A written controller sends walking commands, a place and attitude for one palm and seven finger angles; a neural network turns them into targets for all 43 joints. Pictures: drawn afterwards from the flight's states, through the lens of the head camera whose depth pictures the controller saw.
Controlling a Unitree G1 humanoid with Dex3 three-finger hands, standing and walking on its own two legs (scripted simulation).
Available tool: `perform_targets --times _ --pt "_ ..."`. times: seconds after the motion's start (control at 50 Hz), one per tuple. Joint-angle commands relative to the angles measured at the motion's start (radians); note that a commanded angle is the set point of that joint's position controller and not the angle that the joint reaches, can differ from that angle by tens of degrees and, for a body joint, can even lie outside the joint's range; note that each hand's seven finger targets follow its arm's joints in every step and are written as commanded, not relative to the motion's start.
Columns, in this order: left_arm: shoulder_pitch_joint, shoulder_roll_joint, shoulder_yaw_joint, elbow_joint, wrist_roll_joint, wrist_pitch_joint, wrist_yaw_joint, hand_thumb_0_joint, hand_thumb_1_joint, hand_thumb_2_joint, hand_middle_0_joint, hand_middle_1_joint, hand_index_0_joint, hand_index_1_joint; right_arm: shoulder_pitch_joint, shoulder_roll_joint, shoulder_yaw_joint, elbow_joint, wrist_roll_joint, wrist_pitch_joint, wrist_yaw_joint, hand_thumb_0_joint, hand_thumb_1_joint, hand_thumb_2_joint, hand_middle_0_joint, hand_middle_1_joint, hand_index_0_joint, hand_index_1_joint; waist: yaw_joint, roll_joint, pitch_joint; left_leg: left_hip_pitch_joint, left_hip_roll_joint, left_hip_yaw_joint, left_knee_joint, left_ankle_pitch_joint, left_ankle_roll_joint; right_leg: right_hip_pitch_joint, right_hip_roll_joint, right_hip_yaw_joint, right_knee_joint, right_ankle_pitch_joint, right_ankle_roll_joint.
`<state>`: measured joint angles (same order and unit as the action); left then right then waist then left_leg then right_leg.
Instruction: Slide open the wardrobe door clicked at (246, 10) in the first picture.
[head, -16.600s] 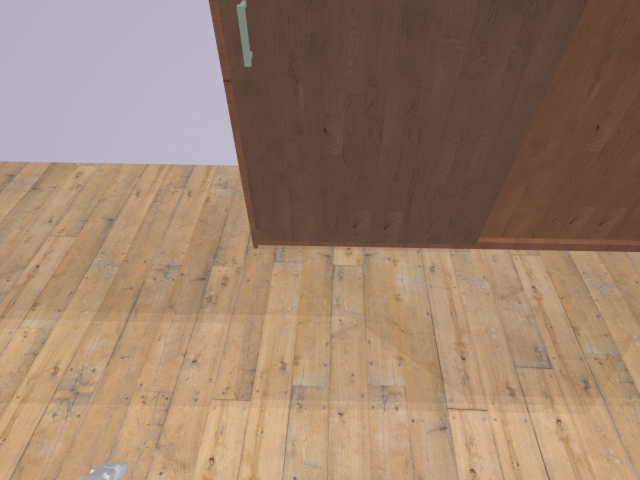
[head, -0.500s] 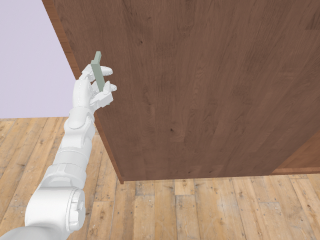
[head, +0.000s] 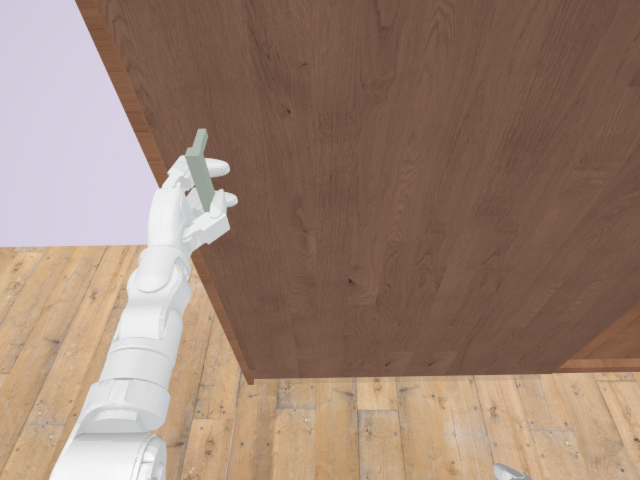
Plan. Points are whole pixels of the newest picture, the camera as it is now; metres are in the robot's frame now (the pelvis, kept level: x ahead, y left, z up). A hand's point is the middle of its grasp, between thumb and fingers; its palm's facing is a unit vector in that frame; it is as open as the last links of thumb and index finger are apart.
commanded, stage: tug the door sideways, standing still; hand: left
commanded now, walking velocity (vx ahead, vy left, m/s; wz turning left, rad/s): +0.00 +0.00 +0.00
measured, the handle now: (209, 184) +0.47 +0.15 +0.12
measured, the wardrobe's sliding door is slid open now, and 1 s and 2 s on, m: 0.00 0.02 0.06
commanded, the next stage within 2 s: step sideways, sliding the door along in 0.82 s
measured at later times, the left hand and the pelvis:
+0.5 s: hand (227, 215) +0.41 +0.12 +0.12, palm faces +0.10 -1.00 -0.02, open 5.5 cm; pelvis -0.02 +0.00 -0.01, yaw +4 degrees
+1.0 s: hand (237, 216) +0.41 +0.11 +0.12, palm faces +0.05 -1.00 -0.08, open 5.6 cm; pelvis -0.04 +0.01 -0.01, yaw +3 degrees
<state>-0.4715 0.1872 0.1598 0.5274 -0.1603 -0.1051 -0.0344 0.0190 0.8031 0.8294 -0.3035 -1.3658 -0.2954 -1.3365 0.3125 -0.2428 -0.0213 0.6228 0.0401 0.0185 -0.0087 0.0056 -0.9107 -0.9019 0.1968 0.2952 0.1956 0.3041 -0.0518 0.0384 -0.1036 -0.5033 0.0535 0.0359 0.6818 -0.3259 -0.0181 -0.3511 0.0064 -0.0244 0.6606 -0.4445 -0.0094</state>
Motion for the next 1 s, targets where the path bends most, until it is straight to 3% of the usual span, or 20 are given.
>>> perform_targets --times 0.0,0.06,0.1,0.18,0.26,0.28,0.32,0.42,0.54,0.6,0.64,0.68,0.74,0.78,0.86,0.9,0.92,0.94,0.96,0.98 --pt "-0.517 0.079 -0.044 -0.166 0.015 -0.057 -0.007 0.000 0.900 0.900 -0.450 -1.400 -0.450 -1.400 0.014 -0.123 -0.045 -0.078 -0.007 -0.026 -0.016 0.000 -0.900 -0.900 0.200 0.300 0.200 0.300 -0.040 -0.023 -0.289 0.345 -0.049 -0.021 0.026 0.509 0.053 -0.062 0.036 -0.019 -0.047 0.698 0.014" --pt "-0.560 0.018 -0.098 -0.157 0.019 -0.065 -0.003 0.000 0.900 0.900 -0.450 -1.400 -0.450 -1.400 0.023 -0.122 -0.047 -0.067 -0.014 -0.030 -0.010 0.000 -0.900 -0.900 0.200 0.300 0.200 0.300 -0.048 0.005 -0.337 0.394 -0.048 -0.038 0.043 0.553 0.050 -0.092 0.036 -0.027 -0.035 0.683 0.009" --pt "-0.577 -0.002 -0.117 -0.147 0.025 -0.077 0.003 0.000 0.900 0.900 -0.450 -1.400 -0.450 -1.400 0.028 -0.121 -0.049 -0.061 -0.017 -0.033 -0.007 0.000 -0.900 -0.900 0.200 0.300 0.200 0.300 -0.051 -0.011 -0.368 0.414 -0.045 -0.047 0.051 0.580 0.052 -0.104 0.037 -0.028 -0.027 0.688 0.010" --pt "-0.617 -0.067 -0.183 -0.101 0.031 -0.097 0.006 0.000 0.900 0.900 -0.450 -1.400 -0.450 -1.400 0.031 -0.120 -0.047 -0.056 -0.022 -0.038 -0.002 0.000 -0.900 -0.900 0.200 0.300 0.200 0.300 -0.071 -0.049 -0.334 0.393 -0.048 -0.060 0.051 0.512 0.054 -0.125 0.037 -0.035 -0.033 0.623 0.007" --pt "-0.675 -0.097 -0.220 -0.101 0.036 -0.117 0.008 0.000 0.900 0.900 -0.450 -1.400 -0.450 -1.400 0.031 -0.121 -0.049 -0.051 -0.023 -0.048 0.007 0.000 -0.900 -0.900 0.200 0.300 0.200 0.300 -0.074 -0.012 -0.369 0.422 -0.048 -0.072 0.060 0.507 0.050 -0.161 0.042 -0.037 -0.021 0.604 0.005" --pt "-0.679 -0.111 -0.235 -0.087 0.040 -0.120 0.010 0.000 0.900 0.900 -0.450 -1.400 -0.450 -1.400 0.036 -0.121 -0.049 -0.048 -0.023 -0.048 0.007 0.000 -0.900 -0.900 0.200 0.300 0.200 0.300 -0.082 -0.035 -0.360 0.414 -0.045 -0.077 0.061 0.509 0.052 -0.157 0.040 -0.038 -0.021 0.592 0.003" --pt "-0.707 -0.126 -0.251 -0.078 0.037 -0.128 0.014 0.000 0.900 0.900 -0.450 -1.400 -0.450 -1.400 0.031 -0.120 -0.048 -0.046 -0.021 -0.054 0.011 0.000 -0.900 -0.900 0.200 0.300 0.200 0.300 -0.083 -0.001 -0.353 0.414 -0.045 -0.078 0.058 0.464 0.047 -0.186 0.044 -0.039 -0.023 0.557 0.003" --pt "-0.747 -0.189 -0.306 -0.041 0.041 -0.145 0.029 0.000 0.900 0.900 -0.450 -1.400 -0.450 -1.400 0.043 -0.118 -0.048 -0.032 -0.024 -0.075 0.018 0.000 -0.900 -0.900 0.200 0.300 0.200 0.300 -0.099 -0.011 -0.335 0.400 -0.044 -0.090 0.053 0.383 0.045 -0.225 0.048 -0.046 -0.026 0.477 0.000" --pt "-0.816 -0.189 -0.313 -0.033 0.046 -0.169 0.047 0.000 0.900 0.900 -0.450 -1.400 -0.450 -1.400 0.062 -0.121 -0.048 -0.013 -0.024 -0.100 0.021 0.000 -0.900 -0.900 0.200 0.300 0.200 0.300 -0.101 0.017 -0.362 0.413 -0.043 -0.103 0.049 0.350 0.040 -0.254 0.051 -0.049 -0.021 0.418 -0.005" --pt "-0.815 -0.189 -0.307 -0.006 0.045 -0.175 0.054 0.000 0.900 0.900 -0.450 -1.400 -0.450 -1.400 0.068 -0.123 -0.049 -0.006 -0.024 -0.109 0.022 0.000 -0.900 -0.900 0.200 0.300 0.200 0.300 -0.102 -0.020 -0.353 0.395 -0.044 -0.101 0.046 0.332 0.043 -0.255 0.053 -0.050 -0.025 0.407 -0.002" --pt "-0.834 -0.197 -0.313 -0.001 0.041 -0.176 0.055 0.000 0.900 0.900 -0.450 -1.400 -0.450 -1.400 0.068 -0.121 -0.047 -0.001 -0.024 -0.116 0.022 0.000 -0.900 -0.900 0.200 0.300 0.200 0.300 -0.103 0.007 -0.346 0.392 -0.045 -0.100 0.045 0.307 0.040 -0.264 0.053 -0.049 -0.027 0.386 -0.004" --pt "-0.826 -0.195 -0.312 0.017 0.044 -0.178 0.062 0.000 0.900 0.900 -0.450 -1.400 -0.450 -1.400 0.076 -0.125 -0.047 0.003 -0.027 -0.119 0.022 0.000 -0.900 -0.900 0.200 0.300 0.200 0.300 -0.107 -0.018 -0.332 0.380 -0.043 -0.104 0.041 0.301 0.041 -0.256 0.051 -0.054 -0.028 0.374 -0.004" --pt "-0.857 -0.205 -0.316 0.011 0.042 -0.183 0.068 0.000 0.900 0.900 -0.450 -1.400 -0.450 -1.400 0.074 -0.121 -0.047 0.006 -0.026 -0.129 0.025 0.000 -0.900 -0.900 0.200 0.300 0.200 0.300 -0.103 0.017 -0.347 0.394 -0.044 -0.103 0.041 0.301 0.037 -0.273 0.054 -0.052 -0.023 0.367 -0.006" --pt "-0.851 -0.205 -0.316 0.028 0.047 -0.186 0.074 0.000 0.900 0.900 -0.450 -1.400 -0.450 -1.400 0.082 -0.122 -0.047 0.011 -0.028 -0.131 0.025 0.000 -0.900 -0.900 0.200 0.300 0.200 0.300 -0.106 -0.013 -0.345 0.388 -0.042 -0.109 0.044 0.310 0.038 -0.265 0.053 -0.056 -0.020 0.369 -0.007" --pt "-0.869 -0.224 -0.326 0.029 0.049 -0.189 0.085 0.000 0.900 0.900 -0.450 -1.400 -0.450 -1.400 0.079 -0.120 -0.047 0.013 -0.028 -0.136 0.028 0.000 -0.900 -0.900 0.200 0.300 0.200 0.300 -0.110 0.014 -0.335 0.398 -0.039 -0.108 0.042 0.296 0.033 -0.294 0.055 -0.057 -0.018 0.349 -0.007" --pt "-0.906 -0.206 -0.312 0.031 0.052 -0.193 0.093 0.000 0.900 0.900 -0.450 -1.400 -0.450 -1.400 0.078 -0.123 -0.047 0.014 -0.028 -0.137 0.026 0.000 -0.900 -0.900 0.200 0.300 0.200 0.300 -0.112 -0.001 -0.343 0.396 -0.038 -0.109 0.045 0.300 0.033 -0.295 0.055 -0.054 -0.015 0.352 -0.005" --pt "-0.948 0.306 0.010 0.018 0.104 -0.182 0.130 0.000 0.900 0.900 -0.450 -1.400 -0.450 -1.400 0.046 -0.181 -0.050 -0.001 -0.005 -0.100 -0.026 0.000 -0.900 -0.900 0.200 0.300 0.200 0.300 -0.006 0.018 -0.390 0.398 0.023 -0.124 -0.005 0.309 0.078 -0.107 -0.010 -0.016 -0.025 0.293 0.011" --pt "-0.941 0.147 -0.116 0.002 0.087 -0.170 0.120 0.000 0.900 0.900 -0.450 -1.400 -0.450 -1.400 0.010 -0.138 -0.029 -0.014 0.000 -0.085 -0.046 0.000 -0.900 -0.900 0.200 0.300 0.200 0.300 -0.035 0.016 -0.366 0.381 0.014 -0.098 -0.026 0.312 0.087 -0.069 -0.008 -0.020 -0.043 0.319 0.015" --pt "-0.911 0.079 -0.154 -0.001 0.076 -0.157 0.107 0.000 0.900 0.900 -0.450 -1.400 -0.450 -1.400 -0.015 -0.119 -0.018 -0.028 0.002 -0.079 -0.058 0.000 -0.900 -0.900 0.200 0.300 0.200 0.300 -0.039 0.048 -0.350 0.400 0.035 -0.100 -0.035 0.315 0.091 -0.065 -0.003 -0.028 -0.025 0.312 0.021" --pt "-0.899 0.061 -0.169 0.008 0.062 -0.145 0.100 0.000 0.900 0.900 -0.450 -1.400 -0.450 -1.400 -0.025 -0.115 -0.011 -0.034 0.006 -0.074 -0.069 0.000 -0.900 -0.900 0.200 0.300 0.200 0.300 -0.039 0.058 -0.337 0.409 0.059 -0.125 -0.052 0.311 0.100 -0.051 0.002 -0.036 0.004 0.292 0.020"
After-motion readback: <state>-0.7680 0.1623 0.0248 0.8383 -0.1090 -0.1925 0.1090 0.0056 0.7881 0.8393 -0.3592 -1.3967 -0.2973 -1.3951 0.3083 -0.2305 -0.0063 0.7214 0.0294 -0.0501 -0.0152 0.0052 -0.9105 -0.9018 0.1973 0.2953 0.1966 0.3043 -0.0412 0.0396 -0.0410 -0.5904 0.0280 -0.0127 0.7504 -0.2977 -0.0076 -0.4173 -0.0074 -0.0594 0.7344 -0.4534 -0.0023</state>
